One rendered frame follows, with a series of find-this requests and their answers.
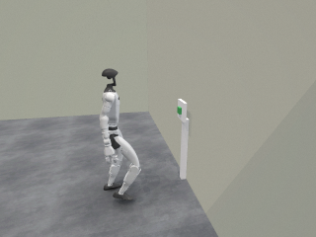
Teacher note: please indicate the robot right forearm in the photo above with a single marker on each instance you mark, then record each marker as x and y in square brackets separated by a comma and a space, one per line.
[105, 131]

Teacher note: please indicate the right robot upper arm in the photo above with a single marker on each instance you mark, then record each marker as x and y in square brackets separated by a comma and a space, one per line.
[108, 101]

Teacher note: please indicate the panel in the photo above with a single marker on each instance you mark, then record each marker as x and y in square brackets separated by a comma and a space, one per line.
[184, 138]

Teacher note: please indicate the robot right foot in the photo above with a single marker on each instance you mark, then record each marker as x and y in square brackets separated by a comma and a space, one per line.
[125, 196]

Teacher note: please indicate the right robot shin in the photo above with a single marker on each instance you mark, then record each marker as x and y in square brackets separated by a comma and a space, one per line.
[130, 176]

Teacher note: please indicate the button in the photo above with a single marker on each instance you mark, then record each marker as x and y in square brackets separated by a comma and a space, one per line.
[179, 110]

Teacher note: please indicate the right robot hand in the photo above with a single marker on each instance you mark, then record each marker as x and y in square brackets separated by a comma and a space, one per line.
[109, 151]

